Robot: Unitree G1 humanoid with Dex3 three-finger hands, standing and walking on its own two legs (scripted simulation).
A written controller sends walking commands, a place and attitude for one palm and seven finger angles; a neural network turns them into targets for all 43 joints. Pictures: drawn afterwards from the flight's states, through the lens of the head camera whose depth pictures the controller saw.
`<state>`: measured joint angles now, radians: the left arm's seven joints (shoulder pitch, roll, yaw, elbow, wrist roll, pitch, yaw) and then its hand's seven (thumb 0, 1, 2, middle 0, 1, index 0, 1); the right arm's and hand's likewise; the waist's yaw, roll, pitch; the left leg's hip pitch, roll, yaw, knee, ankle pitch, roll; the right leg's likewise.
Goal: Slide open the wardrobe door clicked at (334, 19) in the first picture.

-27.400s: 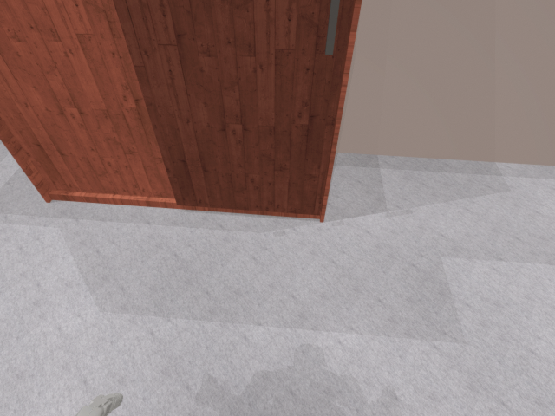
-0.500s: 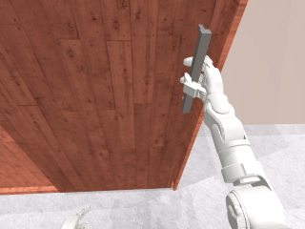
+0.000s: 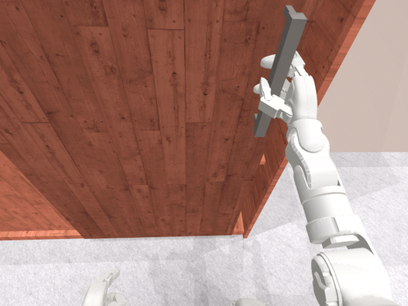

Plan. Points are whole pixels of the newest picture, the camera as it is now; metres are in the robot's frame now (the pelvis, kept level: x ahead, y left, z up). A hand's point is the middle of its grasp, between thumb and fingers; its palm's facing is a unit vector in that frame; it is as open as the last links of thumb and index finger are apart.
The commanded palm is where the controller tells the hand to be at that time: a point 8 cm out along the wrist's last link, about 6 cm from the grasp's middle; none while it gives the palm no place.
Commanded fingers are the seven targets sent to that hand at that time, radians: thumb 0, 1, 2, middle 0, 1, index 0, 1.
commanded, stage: step sideways, sliding the door along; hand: right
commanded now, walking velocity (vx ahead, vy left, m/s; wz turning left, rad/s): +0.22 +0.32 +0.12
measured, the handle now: (271, 80) +0.48 -0.08 +0.20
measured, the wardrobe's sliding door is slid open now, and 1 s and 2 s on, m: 0.06 0.16 0.52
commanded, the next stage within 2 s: none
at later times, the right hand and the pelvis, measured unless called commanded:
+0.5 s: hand (250, 98) +0.43 -0.04 +0.19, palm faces +0.08 +1.00 -0.04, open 6.0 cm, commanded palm +0.41 -0.02 +0.18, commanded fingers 0.00 -0.90 -0.90 0.45 1.40 0.45 1.40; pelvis +0.03 +0.11 +0.01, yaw +0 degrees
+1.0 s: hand (201, 95) +0.43 +0.05 +0.19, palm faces +0.22 +0.98 -0.03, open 6.4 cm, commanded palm +0.39 +0.07 +0.18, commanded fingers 0.00 -0.90 -0.90 0.45 1.40 0.45 1.40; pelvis +0.07 +0.23 +0.02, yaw -1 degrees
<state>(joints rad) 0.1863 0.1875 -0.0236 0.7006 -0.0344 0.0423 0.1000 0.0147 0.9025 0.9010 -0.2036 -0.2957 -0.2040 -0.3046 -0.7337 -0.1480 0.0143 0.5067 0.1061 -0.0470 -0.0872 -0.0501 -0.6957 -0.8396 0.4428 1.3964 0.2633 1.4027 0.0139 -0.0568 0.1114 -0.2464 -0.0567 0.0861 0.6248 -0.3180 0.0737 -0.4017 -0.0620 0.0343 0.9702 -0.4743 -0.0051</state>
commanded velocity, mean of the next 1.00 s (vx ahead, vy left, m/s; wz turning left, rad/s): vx -0.07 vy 0.29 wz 0.19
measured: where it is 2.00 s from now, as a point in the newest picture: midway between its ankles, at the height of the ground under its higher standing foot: outside the picture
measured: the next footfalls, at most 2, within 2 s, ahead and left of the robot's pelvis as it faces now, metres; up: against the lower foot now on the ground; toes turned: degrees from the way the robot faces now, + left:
right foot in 0.22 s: +0.09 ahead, -0.10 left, +0.00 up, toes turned -9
left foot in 0.58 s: +0.14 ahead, +0.35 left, +0.00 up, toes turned +3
